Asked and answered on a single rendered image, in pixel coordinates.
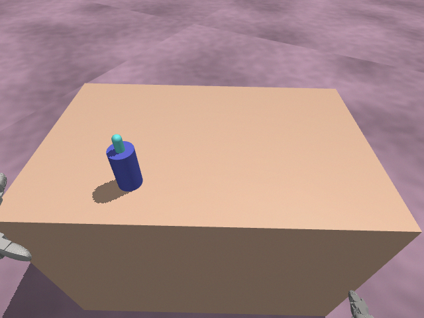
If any right robot hand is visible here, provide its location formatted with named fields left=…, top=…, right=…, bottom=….
left=348, top=290, right=374, bottom=318

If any bottle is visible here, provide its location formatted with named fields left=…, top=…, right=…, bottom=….
left=106, top=134, right=143, bottom=191

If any left robot hand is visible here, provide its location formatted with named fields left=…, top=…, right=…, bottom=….
left=0, top=173, right=32, bottom=261

